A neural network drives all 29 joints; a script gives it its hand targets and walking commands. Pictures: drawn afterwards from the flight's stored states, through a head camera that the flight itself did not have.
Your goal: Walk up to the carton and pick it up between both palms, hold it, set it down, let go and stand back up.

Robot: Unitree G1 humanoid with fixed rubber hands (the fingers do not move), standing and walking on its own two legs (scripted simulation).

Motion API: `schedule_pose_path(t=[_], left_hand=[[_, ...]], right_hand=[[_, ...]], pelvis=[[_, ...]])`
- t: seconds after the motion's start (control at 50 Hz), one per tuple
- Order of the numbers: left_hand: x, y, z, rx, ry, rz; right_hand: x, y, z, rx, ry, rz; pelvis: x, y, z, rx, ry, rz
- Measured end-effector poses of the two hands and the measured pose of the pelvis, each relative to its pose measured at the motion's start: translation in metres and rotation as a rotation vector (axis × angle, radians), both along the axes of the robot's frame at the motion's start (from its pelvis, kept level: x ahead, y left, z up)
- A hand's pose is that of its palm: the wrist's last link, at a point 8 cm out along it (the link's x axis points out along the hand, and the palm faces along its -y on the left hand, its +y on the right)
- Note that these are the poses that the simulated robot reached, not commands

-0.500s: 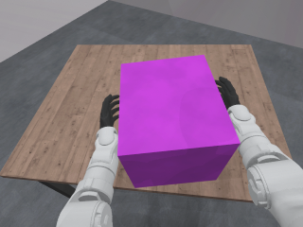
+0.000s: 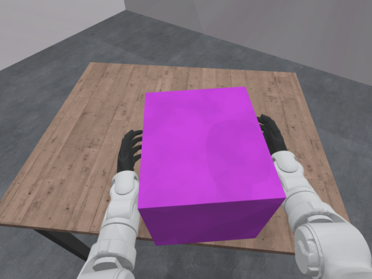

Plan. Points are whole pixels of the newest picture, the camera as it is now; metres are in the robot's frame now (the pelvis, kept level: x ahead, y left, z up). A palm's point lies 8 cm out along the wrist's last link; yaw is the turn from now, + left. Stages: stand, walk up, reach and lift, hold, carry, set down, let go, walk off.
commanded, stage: reach and lift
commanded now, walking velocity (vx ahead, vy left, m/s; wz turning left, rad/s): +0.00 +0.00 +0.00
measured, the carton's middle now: (200, 165) +0.39 +0.00 +0.00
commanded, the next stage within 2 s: none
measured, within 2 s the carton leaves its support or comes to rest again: leaves its support in 0.04 s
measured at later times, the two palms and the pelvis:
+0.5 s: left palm (114, 156) +0.35 +0.18 +0.10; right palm (281, 146) +0.38 -0.16 +0.11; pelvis -0.01 +0.02 +0.00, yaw +1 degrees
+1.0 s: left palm (96, 145) +0.35 +0.20 +0.14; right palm (277, 139) +0.37 -0.14 +0.14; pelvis -0.01 +0.03 +0.00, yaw +2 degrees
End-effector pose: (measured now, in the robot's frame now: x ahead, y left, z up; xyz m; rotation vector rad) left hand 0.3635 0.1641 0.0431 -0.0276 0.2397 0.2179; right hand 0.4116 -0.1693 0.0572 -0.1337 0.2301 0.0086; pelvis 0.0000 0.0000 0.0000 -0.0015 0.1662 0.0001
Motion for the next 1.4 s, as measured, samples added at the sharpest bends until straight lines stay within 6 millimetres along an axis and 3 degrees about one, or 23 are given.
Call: schedule_pose_path(t=[0.16, 0.36, 0.56, 0.68, 0.86, 1.08, 1.4], left_hand=[[-0.009, 0.014, 0.012, 0.011, 0.007, -0.004], [-0.013, 0.021, 0.059, 0.052, -0.046, -0.017], [-0.014, 0.008, 0.058, 0.020, 0.011, -0.063], [-0.015, 0.006, 0.069, 0.037, -0.014, -0.072], [-0.017, 0.017, 0.093, 0.043, -0.034, -0.070], [-0.017, 0.039, 0.104, 0.013, -0.045, -0.092], [-0.015, 0.034, 0.118, 0.046, -0.057, -0.167]], right_hand=[[-0.010, 0.014, 0.011, 0.019, 0.007, -0.006], [-0.018, 0.019, 0.050, 0.055, -0.046, -0.016], [-0.036, 0.005, 0.048, 0.044, 0.008, -0.064], [-0.041, 0.003, 0.053, 0.060, -0.019, -0.078], [-0.042, 0.015, 0.070, 0.078, -0.043, -0.084], [-0.046, 0.036, 0.089, 0.083, -0.055, -0.109], [-0.067, 0.032, 0.098, 0.101, -0.073, -0.183]], pelvis=[[0.001, 0.011, 0.000, -0.009, -0.025, 0.010], [-0.002, 0.020, 0.001, -0.012, -0.112, 0.026], [-0.006, 0.019, 0.002, -0.006, -0.151, 0.022], [-0.006, 0.020, 0.001, -0.008, -0.161, 0.017], [-0.007, 0.022, 0.002, -0.006, -0.190, 0.025], [-0.009, 0.031, 0.002, -0.007, -0.220, 0.042], [-0.006, 0.054, 0.000, -0.026, -0.265, 0.013]])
